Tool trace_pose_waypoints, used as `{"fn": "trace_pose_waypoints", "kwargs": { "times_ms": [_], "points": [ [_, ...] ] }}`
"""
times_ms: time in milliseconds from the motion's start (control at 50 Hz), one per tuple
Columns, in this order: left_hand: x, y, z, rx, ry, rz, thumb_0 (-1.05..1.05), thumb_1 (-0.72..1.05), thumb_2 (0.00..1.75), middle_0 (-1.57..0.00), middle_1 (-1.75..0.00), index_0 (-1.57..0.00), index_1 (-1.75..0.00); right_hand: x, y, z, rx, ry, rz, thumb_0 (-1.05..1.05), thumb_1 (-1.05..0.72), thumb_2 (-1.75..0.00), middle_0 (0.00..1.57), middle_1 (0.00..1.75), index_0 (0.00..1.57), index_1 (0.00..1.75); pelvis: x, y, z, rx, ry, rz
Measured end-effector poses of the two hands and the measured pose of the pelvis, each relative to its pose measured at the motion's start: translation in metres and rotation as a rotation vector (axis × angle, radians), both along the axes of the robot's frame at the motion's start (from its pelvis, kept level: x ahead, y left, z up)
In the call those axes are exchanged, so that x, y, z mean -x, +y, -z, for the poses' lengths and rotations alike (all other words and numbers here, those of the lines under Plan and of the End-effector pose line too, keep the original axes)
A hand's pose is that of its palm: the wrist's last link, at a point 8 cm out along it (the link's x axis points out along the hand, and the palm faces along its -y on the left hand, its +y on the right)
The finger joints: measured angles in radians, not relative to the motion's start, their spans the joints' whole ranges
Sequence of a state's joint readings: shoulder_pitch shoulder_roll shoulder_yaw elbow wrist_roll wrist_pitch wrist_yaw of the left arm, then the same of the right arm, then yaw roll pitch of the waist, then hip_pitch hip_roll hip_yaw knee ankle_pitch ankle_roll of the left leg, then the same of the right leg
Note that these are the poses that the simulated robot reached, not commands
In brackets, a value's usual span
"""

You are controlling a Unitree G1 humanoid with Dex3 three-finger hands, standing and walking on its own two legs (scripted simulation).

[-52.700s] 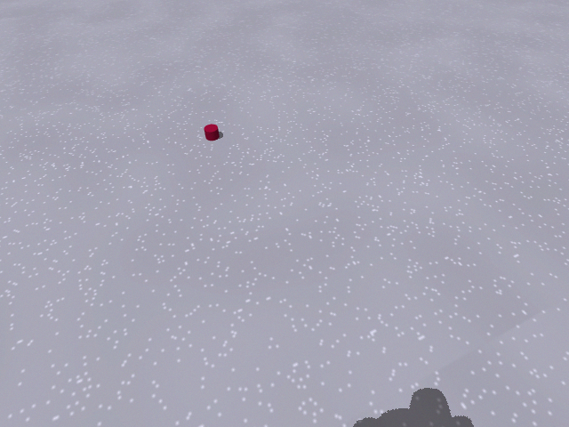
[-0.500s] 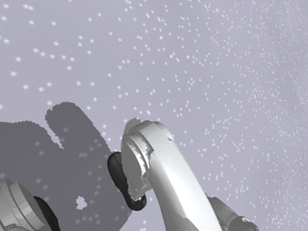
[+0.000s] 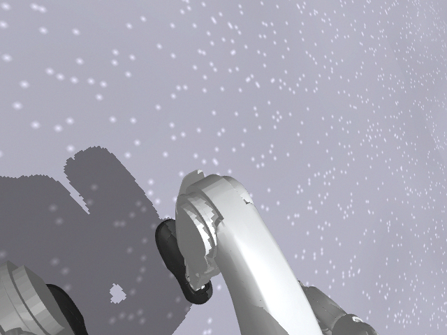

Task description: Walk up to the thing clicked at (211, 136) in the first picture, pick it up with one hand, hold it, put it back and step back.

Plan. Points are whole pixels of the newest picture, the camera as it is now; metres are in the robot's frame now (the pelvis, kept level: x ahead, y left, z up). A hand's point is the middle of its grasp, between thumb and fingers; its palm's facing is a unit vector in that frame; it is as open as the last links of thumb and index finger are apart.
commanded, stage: rest palm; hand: left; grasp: from above
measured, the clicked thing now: out of the picture +0.49 +0.40 -0.28
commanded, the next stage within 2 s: go down in 1.20 s
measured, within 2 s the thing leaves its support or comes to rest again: neither
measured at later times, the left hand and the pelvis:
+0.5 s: hand out of the picture +0.46 +0.38 -0.24, palm faces -0.43 -0.17 -0.89, open 13.7 cm; pelvis +0.00 +0.00 +0.00, yaw +0 degrees
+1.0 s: hand out of the picture +0.46 +0.38 -0.24, palm faces -0.43 -0.17 -0.89, open 13.7 cm; pelvis +0.00 +0.00 +0.00, yaw +0 degrees
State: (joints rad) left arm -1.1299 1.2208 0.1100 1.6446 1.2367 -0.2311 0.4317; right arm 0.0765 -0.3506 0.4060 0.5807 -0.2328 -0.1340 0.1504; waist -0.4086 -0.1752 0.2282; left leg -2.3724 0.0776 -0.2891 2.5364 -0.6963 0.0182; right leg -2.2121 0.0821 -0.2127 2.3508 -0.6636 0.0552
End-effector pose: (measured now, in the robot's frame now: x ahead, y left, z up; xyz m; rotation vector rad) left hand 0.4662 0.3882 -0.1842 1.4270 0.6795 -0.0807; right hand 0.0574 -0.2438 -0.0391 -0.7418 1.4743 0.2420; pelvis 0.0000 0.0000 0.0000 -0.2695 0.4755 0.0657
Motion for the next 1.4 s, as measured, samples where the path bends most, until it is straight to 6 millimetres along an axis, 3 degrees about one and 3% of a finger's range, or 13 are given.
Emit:
{"fn": "trace_pose_waypoints", "kwargs": {
  "times_ms": [1400],
  "points": [
    [-0.0054,-0.0046,-0.0021,-0.005,-0.03,0.005,0.0,-0.45,0.94,-0.08,-1.04,-0.1,-1.03,-0.001,0.0003,0.001,-0.008,-0.009,0.003,0.0,-0.9,-0.89,0.21,0.3,0.2,0.3,-0.0004,-0.0006,0.0008,-0.004,0.003,0.0]
  ]
}}
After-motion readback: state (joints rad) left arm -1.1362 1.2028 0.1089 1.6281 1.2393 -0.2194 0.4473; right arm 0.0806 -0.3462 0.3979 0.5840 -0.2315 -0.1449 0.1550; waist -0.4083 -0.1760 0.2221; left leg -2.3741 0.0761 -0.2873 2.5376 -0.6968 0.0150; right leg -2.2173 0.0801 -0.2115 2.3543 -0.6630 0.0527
